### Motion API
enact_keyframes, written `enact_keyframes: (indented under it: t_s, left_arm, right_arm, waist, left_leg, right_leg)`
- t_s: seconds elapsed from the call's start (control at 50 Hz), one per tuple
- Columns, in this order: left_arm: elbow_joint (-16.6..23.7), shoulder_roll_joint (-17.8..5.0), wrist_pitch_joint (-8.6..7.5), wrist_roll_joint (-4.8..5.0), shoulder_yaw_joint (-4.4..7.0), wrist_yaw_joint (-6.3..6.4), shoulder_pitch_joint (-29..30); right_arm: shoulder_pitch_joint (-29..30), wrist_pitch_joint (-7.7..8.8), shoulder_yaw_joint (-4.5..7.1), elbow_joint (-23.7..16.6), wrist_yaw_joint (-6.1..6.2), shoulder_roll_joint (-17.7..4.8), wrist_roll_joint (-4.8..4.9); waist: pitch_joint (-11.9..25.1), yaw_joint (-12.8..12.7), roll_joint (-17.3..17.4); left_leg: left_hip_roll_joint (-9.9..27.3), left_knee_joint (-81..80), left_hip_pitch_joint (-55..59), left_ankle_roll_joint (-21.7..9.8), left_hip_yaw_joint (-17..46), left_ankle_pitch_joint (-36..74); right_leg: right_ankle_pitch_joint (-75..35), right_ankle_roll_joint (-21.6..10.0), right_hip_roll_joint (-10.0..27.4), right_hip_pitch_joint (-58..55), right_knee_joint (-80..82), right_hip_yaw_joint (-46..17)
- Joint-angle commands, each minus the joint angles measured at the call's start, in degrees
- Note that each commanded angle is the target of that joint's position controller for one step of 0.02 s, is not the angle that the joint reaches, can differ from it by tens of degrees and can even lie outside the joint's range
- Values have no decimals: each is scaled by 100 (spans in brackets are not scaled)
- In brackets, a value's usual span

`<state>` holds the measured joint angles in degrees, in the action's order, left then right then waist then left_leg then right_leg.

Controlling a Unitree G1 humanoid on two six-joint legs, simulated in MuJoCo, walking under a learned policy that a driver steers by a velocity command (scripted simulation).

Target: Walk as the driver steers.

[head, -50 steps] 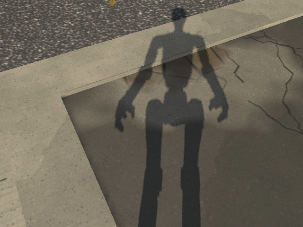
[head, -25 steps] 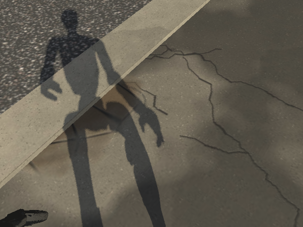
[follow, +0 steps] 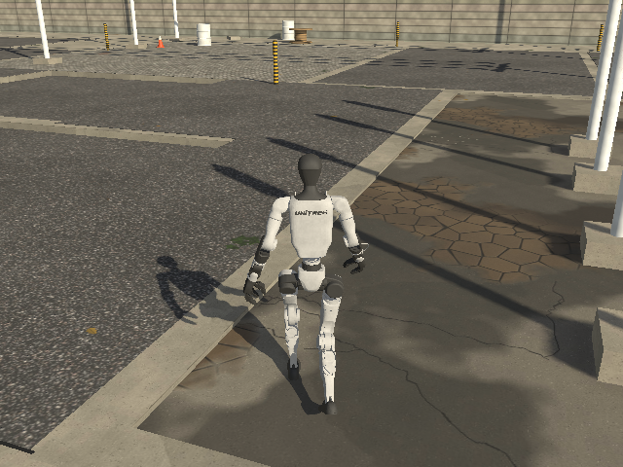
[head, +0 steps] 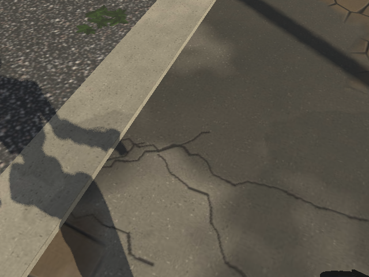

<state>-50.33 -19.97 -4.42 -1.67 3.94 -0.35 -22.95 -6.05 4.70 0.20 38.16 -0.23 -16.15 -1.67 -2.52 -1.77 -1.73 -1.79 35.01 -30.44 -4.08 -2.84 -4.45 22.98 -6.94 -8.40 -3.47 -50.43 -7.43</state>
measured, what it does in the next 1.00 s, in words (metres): walks ahead, turning left: right foot, then left foot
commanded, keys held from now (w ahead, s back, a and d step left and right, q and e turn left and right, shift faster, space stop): w+q+shift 0.94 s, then w+shift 0.04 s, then w+e+shift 0.02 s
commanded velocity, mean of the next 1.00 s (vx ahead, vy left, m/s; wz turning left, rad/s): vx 1.00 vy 0.00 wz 0.80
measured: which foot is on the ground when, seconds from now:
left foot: down 0.00-0.38, up 0.40-0.82, down 0.84-1.00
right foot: up 0.00-0.38, down 0.40-0.82, up 0.84-1.00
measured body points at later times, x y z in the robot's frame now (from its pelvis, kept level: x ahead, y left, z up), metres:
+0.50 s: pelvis +0.47 +0.04 +0.02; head +0.49 +0.04 +0.47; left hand +0.57 +0.34 -0.05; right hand +0.59 -0.24 -0.10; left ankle +0.27 +0.08 -0.60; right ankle +0.55 -0.07 -0.71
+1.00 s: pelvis +0.86 +0.27 +0.02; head +0.88 +0.27 +0.47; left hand +0.79 +0.54 -0.06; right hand +1.10 +0.11 -0.11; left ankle +0.82 +0.26 -0.71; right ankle +0.98 +0.15 -0.59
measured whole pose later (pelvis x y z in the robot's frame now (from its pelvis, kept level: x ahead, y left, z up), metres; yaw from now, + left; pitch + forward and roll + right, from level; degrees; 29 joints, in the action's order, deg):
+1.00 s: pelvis +0.86 +0.27 +0.02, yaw +51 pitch +0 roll +2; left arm -35.8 -12.4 -4.0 -3.9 -1.6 -0.2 -10.0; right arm -22.4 1.0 3.1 45.9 0.2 -18.6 -1.2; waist -2.1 -0.1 0.5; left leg -12.5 29.0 -11.4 -10.0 1.0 -17.5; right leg 24.0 3.3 7.5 36.6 -78.4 -4.7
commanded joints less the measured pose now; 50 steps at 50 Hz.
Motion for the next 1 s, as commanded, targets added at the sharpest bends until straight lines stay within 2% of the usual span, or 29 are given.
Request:
enact_keyframes:
  t_s: [0.02,0.04,0.06,0.1,0.14,0.22,0.26,0.32,0.36,0.38,0.4,0.42,0.44,0.46,0.48,0.58,0.64,0.68,0.72,0.76,0.8,0.82,0.84,0.86,0.88,0.9,0.92,0.96,1.0]
  left_arm:
    - [792,-173,-222,6,-156,4,62]
    - [893,-308,-227,-72,-164,-18,698]
    - [1024,-300,-224,-169,-193,-31,1122]
    - [1273,-75,-108,-337,-299,-100,1322]
    - [1435,-6,-19,-348,-385,-134,1484]
    - [1967,90,-50,-112,-557,-242,2709]
    - [2021,83,-51,-36,-551,-224,2859]
    - [2070,-104,-76,-45,-473,-120,2881]
    - [1819,-398,-123,-47,-308,1,1966]
    - [1602,-593,-159,-75,-195,93,1008]
    - [1478,-1035,-169,-197,-10,228,-282]
    - [1438,-1392,-119,-358,88,214,-225]
    - [1454,-1033,-45,-224,115,205,178]
    - [1457,-498,-50,-171,1,180,537]
    - [1339,-258,-65,-183,-56,137,614]
    - [694,143,-262,40,-140,16,177]
    - [598,-3,-337,34,-120,20,446]
    - [521,-151,-357,32,-100,36,461]
    - [417,-390,-362,24,-68,65,142]
    - [447,-762,-270,20,13,162,10]
    - [632,-982,-73,-30,69,228,206]
    - [698,-948,6,-11,60,168,334]
    - [859,-381,-27,-138,-65,56,476]
    - [1518,-318,-105,-22,-128,91,142]
    - [1727,-520,-248,-32,-165,78,793]
    - [1758,-465,-296,-27,-208,81,961]
    - [1736,-423,-257,-115,-220,80,1053]
    - [1647,-285,12,-280,-263,39,721]
    - [1919,-30,167,-269,-354,-3,1148]
  right_arm:
    - [-1856,-109,551,373,-89,-1159,3]
    - [-1693,-84,508,392,-133,-871,88]
    - [-1749,-80,468,511,-147,-687,82]
    - [-1943,-29,398,784,-79,-615,85]
    - [-2066,34,436,857,-63,-766,127]
    - [-1876,55,553,717,-84,-933,177]
    - [-2010,84,605,735,-138,-1025,260]
    - [-2246,39,647,813,-91,-1073,256]
    - [-2246,12,690,839,-58,-1277,206]
    - [-2021,33,708,777,-84,-1340,207]
    - [-1842,106,580,592,-78,-869,204]
    - [-2496,76,356,352,-38,-76,454]
    - [-2052,-36,354,385,6,-498,282]
    - [-1410,-95,414,367,-28,-697,157]
    - [-1105,-133,416,331,-100,-653,96]
    - [-326,-446,282,-166,-364,-160,-20]
    - [246,-429,182,-552,-477,-185,-27]
    - [661,-417,124,-679,-563,-246,-14]
    - [861,-415,83,-696,-581,-243,-21]
    - [329,-413,139,-522,-511,-450,-24]
    - [-1365,-392,376,-30,-378,-958,-69]
    - [-2295,-354,568,323,-262,-1201,-71]
    - [-1864,-424,697,357,-107,-1543,93]
    - [-1659,-487,785,4,-94,-2172,-78]
    - [-2024,-519,816,21,-6,-1969,-7]
    - [-1934,-481,754,211,68,-1664,27]
    - [-1705,-408,680,246,99,-1420,42]
    - [-1319,-244,529,202,139,-1105,61]
    - [-1148,-44,458,234,80,-997,67]
  waist:
    - [1268,544,1419]
    - [843,553,519]
    - [511,494,-28]
    - [76,176,146]
    - [-105,75,299]
    - [-417,320,381]
    - [-245,479,383]
    - [-18,568,439]
    - [685,147,383]
    - [1198,-382,337]
    - [2041,-896,-152]
    - [2858,-376,-1740]
    - [2207,-346,-1195]
    - [1285,-381,-502]
    - [805,-305,-31]
    - [127,88,-350]
    - [-152,301,-377]
    - [-394,295,-81]
    - [-379,258,-46]
    - [56,633,-375]
    - [983,1460,-304]
    - [1326,1838,267]
    - [852,1205,1183]
    - [1941,726,1182]
    - [1958,1059,404]
    - [895,799,79]
    - [387,465,-299]
    - [-79,-90,-331]
    - [-368,-226,-165]
  left_leg:
    - [1840,-1950,4716,-1588,5111,-2619]
    - [1673,-1953,3955,-1496,4421,-2395]
    - [1414,-2027,3282,-1319,3902,-2018]
    - [1010,-2199,2340,-1219,3334,-1532]
    - [882,-2437,1882,-1330,3093,-1235]
    - [449,-3024,753,-1090,2438,-519]
    - [492,-2984,857,-907,2412,357]
    - [581,-2265,1893,-666,2481,1498]
    - [438,-749,2256,-442,2310,3011]
    - [210,543,1683,-325,2185,2724]
    - [-37,2317,872,-323,1789,1156]
    - [-526,4030,-818,-169,1153,-2533]
    - [8,4478,-1494,-274,925,-1894]
    - [239,4298,-1605,-266,797,-1378]
    - [415,4075,-1486,-224,770,-1162]
    - [802,3812,-1760,-141,574,-986]
    - [775,2980,-1567,-138,308,-63]
    - [613,1832,-953,-236,-171,485]
    - [188,1202,-170,-444,-758,557]
    - [-198,1106,511,-650,-948,140]
    - [-523,931,2661,-1025,-684,-530]
    - [-396,-43,4370,-1313,-252,-29]
    - [434,-35,4963,-1421,1211,73]
    - [1610,-516,6241,-2475,3847,677]
    - [1761,-1485,5907,-2468,4579,-412]
    - [1660,-1878,4889,-2262,4355,-827]
    - [1370,-1994,3883,-1995,3898,-735]
    - [969,-2128,2306,-1787,3044,-234]
    - [693,-2543,1204,-1622,2426,121]
  right_leg:
    - [-270,166,375,4606,-3657,17]
    - [-605,208,631,4475,-3254,27]
    - [-670,241,815,4295,-2701,103]
    - [-484,435,1023,4077,-1938,161]
    - [-313,628,1176,4113,-1250,292]
    - [-2087,901,1108,3109,957,711]
    - [-2932,873,967,2478,1417,775]
    - [-2660,779,833,2319,2025,713]
    - [-1770,630,583,1195,2221,791]
    - [-1486,512,912,-37,2115,569]
    - [492,305,2182,-1353,2182,-658]
    - [2158,-305,3780,-2569,3125,-3678]
    - [2818,-353,3545,-1850,3528,-4078]
    - [1907,-202,3191,-1039,3513,-2916]
    - [591,-135,2947,-417,3528,-2009]
    - [-2272,213,2495,383,3834,204]
    - [-3259,351,2206,836,4138,1289]
    - [-3692,486,1950,1093,4379,1911]
    - [-5814,623,1891,915,4099,2281]
    - [-8182,705,2100,359,3049,2303]
    - [-8757,646,2309,892,524,2088]
    - [-6242,717,1909,2034,-1774,2144]
    - [72,790,956,3969,-3732,1957]
    - [608,935,834,5426,-4993,896]
    - [66,928,1019,5810,-4623,294]
    - [-33,905,1240,5930,-4140,305]
    - [-3,932,1418,5581,-3638,355]
    - [314,1066,1617,4906,-3115,419]
    - [86,1094,1743,4584,-2158,676]
Keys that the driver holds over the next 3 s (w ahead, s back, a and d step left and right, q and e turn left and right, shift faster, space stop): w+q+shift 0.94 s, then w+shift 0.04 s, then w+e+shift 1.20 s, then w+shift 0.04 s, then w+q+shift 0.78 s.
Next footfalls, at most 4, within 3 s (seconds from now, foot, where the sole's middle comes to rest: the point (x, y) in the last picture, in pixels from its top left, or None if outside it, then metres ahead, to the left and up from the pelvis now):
0.40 right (211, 243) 0.59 -0.06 -0.74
0.84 left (125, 180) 0.84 0.29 -0.74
1.22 right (93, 101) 1.25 0.50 -0.71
1.68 left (23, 70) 1.46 0.90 -0.71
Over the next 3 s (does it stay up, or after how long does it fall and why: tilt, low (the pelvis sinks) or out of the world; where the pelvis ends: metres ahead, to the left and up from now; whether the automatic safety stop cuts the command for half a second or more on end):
stays up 2.60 0.96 0.04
